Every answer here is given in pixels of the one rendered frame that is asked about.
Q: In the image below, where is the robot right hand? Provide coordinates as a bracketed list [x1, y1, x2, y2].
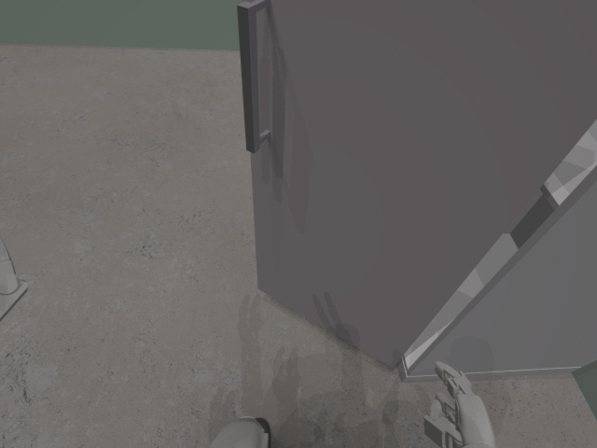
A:
[424, 361, 496, 448]

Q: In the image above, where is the handle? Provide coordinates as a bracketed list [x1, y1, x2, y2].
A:
[237, 0, 271, 154]

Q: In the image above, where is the left robot thigh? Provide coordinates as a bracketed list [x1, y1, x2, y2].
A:
[208, 421, 269, 448]

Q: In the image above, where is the robot left shin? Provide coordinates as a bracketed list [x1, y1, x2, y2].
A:
[237, 416, 262, 428]

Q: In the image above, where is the fridge door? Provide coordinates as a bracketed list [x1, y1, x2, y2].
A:
[242, 0, 597, 368]

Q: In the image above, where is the robot left hand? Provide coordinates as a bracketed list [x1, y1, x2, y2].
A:
[0, 237, 28, 322]

